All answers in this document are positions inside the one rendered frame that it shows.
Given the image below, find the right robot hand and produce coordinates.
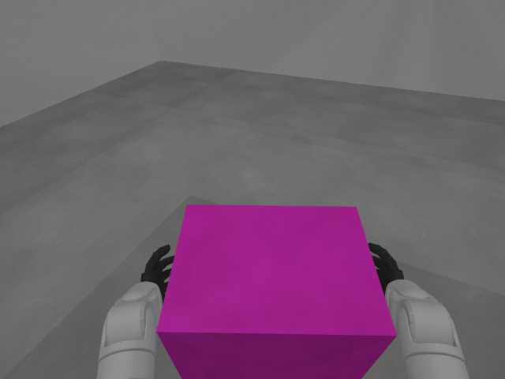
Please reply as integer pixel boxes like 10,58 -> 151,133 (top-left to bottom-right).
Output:
368,243 -> 404,297

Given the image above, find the left robot forearm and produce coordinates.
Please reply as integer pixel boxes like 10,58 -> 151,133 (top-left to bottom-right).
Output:
96,282 -> 163,379

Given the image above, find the left robot hand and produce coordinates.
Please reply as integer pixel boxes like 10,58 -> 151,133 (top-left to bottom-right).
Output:
141,245 -> 174,302

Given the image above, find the carton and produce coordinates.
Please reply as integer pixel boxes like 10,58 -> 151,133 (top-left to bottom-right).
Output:
156,205 -> 397,379

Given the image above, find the right robot forearm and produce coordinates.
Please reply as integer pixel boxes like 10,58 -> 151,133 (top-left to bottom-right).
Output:
385,280 -> 469,379

